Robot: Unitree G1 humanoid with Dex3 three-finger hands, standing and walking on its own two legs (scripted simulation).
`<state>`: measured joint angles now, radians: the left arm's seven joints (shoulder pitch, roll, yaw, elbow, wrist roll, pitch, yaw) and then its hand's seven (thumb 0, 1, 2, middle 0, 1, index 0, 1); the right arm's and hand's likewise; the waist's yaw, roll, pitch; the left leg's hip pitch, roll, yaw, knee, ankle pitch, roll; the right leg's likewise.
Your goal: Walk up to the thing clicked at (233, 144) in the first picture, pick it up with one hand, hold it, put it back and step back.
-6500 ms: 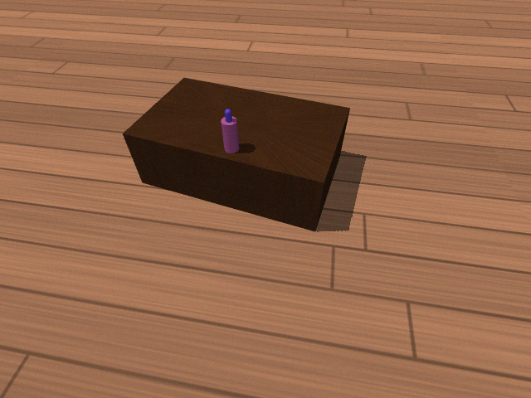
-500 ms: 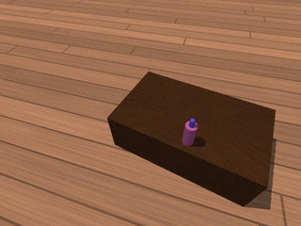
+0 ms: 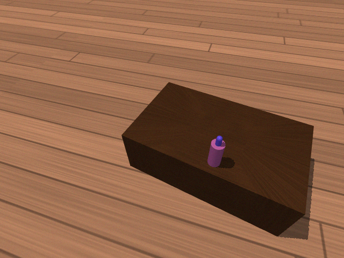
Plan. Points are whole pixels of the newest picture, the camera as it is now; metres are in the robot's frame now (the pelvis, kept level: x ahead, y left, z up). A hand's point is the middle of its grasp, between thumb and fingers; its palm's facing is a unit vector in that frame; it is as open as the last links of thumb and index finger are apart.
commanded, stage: stand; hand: left
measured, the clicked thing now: (216, 150) +0.66 -0.20 -0.35
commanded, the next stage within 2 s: walk up in 0.26 s
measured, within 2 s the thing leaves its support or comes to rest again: neither
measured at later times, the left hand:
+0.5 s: hand out of the picture +0.12 +0.24 -0.15, palm faces -0.16 -0.92 -0.36, open 7.4 cm
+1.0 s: hand (155, 223) +0.27 +0.06 -0.17, palm faces -0.41 -0.86 -0.30, open 7.4 cm
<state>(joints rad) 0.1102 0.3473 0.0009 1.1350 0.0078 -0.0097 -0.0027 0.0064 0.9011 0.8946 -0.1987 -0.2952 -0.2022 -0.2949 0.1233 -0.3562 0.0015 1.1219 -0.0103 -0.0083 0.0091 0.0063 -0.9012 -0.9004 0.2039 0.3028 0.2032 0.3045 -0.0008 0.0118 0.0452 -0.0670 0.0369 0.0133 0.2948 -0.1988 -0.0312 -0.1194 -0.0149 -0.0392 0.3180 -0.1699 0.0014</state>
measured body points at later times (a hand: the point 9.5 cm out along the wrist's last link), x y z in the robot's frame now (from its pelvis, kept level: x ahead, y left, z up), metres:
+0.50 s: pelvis +0.01 -0.04 -0.02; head +0.03 -0.05 +0.43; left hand +0.13 +0.28 -0.13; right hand +0.03 -0.40 -0.12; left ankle -0.02 +0.14 -0.75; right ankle +0.05 -0.21 -0.73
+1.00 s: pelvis +0.09 -0.16 -0.02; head +0.12 -0.13 +0.43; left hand +0.29 +0.11 -0.15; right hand -0.04 -0.48 -0.10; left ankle +0.13 -0.03 -0.75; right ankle +0.09 -0.32 -0.70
